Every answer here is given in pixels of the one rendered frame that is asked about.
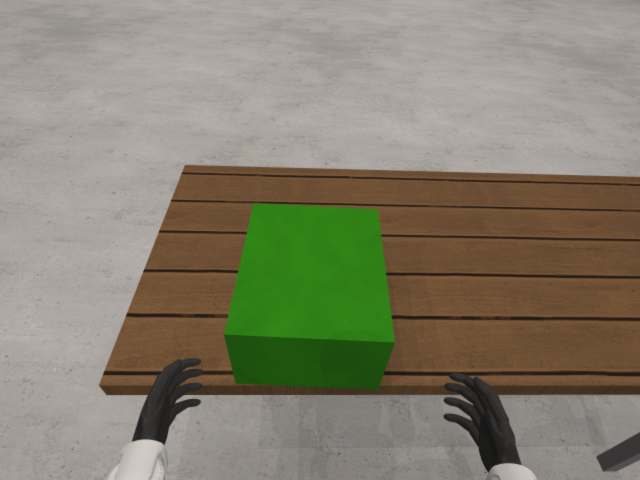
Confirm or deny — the robot right hand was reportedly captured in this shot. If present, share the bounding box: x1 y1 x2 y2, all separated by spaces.
444 373 521 473

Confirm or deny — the robot left hand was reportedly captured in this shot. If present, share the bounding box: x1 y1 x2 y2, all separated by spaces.
132 358 203 445

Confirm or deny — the table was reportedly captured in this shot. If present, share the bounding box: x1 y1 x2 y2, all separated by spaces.
99 165 640 472

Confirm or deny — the robot left forearm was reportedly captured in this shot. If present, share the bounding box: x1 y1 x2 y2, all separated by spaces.
106 439 168 480

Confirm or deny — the carton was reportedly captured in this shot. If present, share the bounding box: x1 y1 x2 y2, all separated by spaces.
224 203 395 390

